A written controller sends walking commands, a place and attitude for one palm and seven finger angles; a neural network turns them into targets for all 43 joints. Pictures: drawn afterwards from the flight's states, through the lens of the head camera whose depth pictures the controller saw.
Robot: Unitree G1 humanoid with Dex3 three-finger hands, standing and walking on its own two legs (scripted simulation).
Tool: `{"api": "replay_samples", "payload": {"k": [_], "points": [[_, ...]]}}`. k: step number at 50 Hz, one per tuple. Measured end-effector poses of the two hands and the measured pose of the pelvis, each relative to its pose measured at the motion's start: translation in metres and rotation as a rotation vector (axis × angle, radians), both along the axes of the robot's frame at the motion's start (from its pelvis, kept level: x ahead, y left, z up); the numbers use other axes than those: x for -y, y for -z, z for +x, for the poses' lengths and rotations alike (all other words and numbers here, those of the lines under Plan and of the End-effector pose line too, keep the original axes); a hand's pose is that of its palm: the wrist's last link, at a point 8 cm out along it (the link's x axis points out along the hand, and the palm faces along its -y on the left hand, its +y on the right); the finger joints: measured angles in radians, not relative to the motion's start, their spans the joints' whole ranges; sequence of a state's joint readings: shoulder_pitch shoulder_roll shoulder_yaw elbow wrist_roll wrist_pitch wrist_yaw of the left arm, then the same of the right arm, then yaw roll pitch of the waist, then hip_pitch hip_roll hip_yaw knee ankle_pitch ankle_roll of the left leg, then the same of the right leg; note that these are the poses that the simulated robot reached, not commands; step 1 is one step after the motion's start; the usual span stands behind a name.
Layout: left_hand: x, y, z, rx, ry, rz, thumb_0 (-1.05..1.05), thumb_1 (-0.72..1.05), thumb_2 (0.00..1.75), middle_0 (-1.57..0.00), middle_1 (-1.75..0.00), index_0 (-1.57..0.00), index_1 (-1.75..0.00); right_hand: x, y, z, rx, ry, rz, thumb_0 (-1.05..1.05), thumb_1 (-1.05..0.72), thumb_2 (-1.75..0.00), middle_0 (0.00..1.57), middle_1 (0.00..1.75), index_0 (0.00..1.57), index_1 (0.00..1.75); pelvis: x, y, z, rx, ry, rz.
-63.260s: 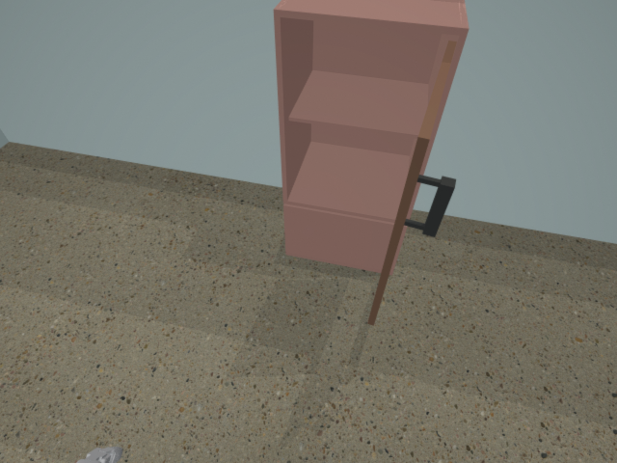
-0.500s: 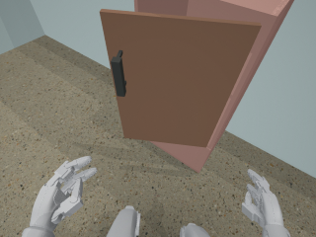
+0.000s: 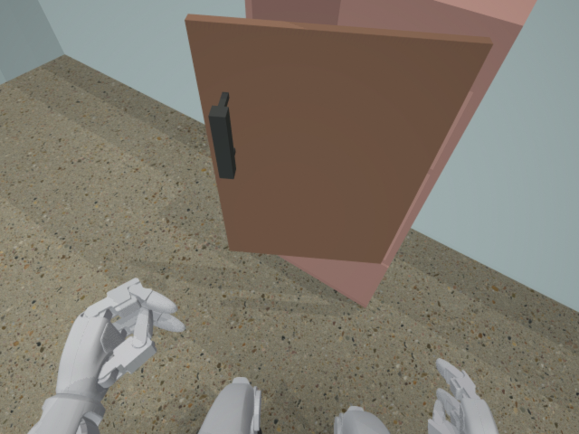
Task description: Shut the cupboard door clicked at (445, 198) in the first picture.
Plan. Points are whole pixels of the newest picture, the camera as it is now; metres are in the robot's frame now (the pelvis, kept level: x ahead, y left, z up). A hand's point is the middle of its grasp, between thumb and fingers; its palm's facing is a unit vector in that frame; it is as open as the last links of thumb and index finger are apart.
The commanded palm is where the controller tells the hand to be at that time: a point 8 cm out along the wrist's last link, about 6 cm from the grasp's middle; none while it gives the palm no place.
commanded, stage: raise the hand and make a fist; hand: left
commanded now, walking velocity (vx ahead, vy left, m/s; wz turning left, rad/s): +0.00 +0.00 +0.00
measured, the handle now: (226, 136) +0.55 +0.15 +0.08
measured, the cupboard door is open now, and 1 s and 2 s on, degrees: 29 29 29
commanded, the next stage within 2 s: bring the fist close to the handle in 1.00 s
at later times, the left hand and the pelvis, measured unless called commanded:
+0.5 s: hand (150, 329) +0.23 +0.18 +0.07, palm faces -0.02 -1.00 -0.04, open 3.1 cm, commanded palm +0.21 +0.23 +0.08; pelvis +0.01 -0.01 +0.01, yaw +1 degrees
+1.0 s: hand (162, 324) +0.23 +0.17 +0.08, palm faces -0.03 -1.00 -0.04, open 3.1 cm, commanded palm +0.21 +0.22 +0.08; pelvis +0.01 -0.02 +0.01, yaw +0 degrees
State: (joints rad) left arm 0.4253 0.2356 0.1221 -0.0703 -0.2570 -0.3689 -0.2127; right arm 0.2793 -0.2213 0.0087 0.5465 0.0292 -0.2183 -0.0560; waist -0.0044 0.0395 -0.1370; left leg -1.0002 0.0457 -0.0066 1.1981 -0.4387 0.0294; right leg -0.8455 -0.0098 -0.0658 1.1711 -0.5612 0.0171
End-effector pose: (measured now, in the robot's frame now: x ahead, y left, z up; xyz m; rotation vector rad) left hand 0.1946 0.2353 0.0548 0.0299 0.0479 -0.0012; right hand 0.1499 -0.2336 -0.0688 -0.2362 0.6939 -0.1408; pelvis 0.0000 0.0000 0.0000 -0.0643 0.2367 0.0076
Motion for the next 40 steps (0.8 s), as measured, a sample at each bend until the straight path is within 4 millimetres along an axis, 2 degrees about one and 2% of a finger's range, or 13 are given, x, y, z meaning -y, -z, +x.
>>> {"api": "replay_samples", "payload": {"k": [5,11,17,26,40], "points": [[0.002,-0.001,0.002,-0.001,0.018,-0.003,0.01,0.90,0.90,-0.96,-1.12,-0.96,-1.13,0.001,-0.010,0.018,0.035,-0.014,-0.019,0.02,-0.90,-0.89,0.20,0.30,0.20,0.30,-0.002,-0.001,0.003,0.004,-0.004,-0.003],[0.000,-0.011,0.004,0.011,0.006,0.002,0.01,0.90,0.90,-1.07,-1.24,-1.07,-1.25,-0.008,-0.023,0.038,0.085,-0.042,-0.004,0.02,-0.90,-0.89,0.20,0.30,0.20,0.30,-0.001,-0.006,0.007,0.014,-0.007,-0.004],[0.001,-0.017,0.007,0.010,0.007,0.008,0.01,0.90,0.90,-1.18,-1.36,-1.18,-1.37,-0.015,-0.029,0.047,0.101,-0.071,0.022,0.01,-0.90,-0.89,0.20,0.30,0.20,0.30,0.002,-0.010,0.010,0.023,-0.012,-0.004],[0.003,-0.023,0.013,0.015,0.016,0.014,0.01,0.90,0.90,-1.28,-1.47,-1.28,-1.48,-0.007,-0.023,0.038,0.064,-0.061,0.033,0.01,-0.90,-0.89,0.20,0.30,0.20,0.30,0.010,-0.013,0.012,0.031,-0.012,0.003],[0.013,-0.026,0.019,0.017,0.030,0.008,0.01,0.90,0.90,-1.30,-1.49,-1.30,-1.50,0.021,-0.019,0.020,0.029,0.001,0.017,0.01,-0.90,-0.89,0.20,0.30,0.20,0.30,0.018,-0.016,0.013,0.037,-0.002,0.019]]}}
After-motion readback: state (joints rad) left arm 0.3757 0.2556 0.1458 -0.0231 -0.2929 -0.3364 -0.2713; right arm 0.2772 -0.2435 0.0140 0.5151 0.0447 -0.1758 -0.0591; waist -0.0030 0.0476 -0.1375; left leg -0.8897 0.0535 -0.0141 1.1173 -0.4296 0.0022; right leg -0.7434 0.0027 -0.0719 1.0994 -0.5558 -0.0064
